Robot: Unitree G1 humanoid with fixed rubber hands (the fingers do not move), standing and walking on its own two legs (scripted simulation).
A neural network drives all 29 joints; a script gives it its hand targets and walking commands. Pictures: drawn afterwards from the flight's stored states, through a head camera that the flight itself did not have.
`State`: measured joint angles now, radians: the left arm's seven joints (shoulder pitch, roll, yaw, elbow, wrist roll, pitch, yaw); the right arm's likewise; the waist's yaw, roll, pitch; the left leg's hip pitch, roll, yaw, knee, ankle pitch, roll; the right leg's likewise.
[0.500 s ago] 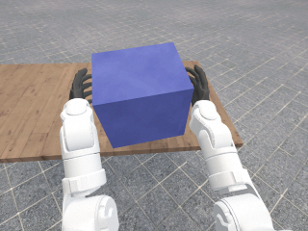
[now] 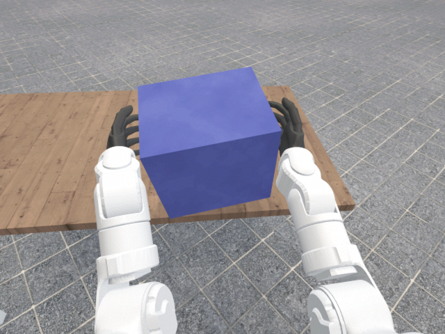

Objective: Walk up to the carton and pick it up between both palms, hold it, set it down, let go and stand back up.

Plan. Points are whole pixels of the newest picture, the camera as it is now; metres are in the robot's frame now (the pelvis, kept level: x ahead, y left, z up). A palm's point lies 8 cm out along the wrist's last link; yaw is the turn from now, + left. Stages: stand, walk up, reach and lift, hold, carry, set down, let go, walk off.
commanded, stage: set down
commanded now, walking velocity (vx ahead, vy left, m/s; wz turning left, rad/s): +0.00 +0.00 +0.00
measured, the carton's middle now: (208, 145) +0.39 +0.02 +0.16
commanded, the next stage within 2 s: none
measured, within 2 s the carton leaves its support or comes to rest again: neither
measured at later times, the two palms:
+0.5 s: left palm (138, 166) +0.38 +0.15 +0.12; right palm (288, 159) +0.37 -0.13 +0.13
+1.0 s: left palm (142, 161) +0.40 +0.15 +0.11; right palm (286, 156) +0.39 -0.14 +0.12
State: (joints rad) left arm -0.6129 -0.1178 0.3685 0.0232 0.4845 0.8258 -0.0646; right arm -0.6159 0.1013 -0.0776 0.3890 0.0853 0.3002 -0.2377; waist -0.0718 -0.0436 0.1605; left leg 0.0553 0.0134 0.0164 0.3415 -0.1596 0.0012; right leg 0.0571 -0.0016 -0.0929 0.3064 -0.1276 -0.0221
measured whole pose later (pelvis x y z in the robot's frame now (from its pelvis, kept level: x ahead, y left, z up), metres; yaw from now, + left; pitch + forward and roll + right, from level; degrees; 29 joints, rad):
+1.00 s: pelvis +0.03 +0.00 +0.00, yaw +1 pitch -8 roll +0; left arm -0.60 -0.11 0.37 0.45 0.40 0.38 0.02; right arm -0.59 0.11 -0.27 0.75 -0.10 -0.16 -0.14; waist -0.04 -0.04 0.12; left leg 0.01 0.01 0.00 0.30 -0.16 0.00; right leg 0.02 0.00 -0.11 0.25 -0.13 -0.02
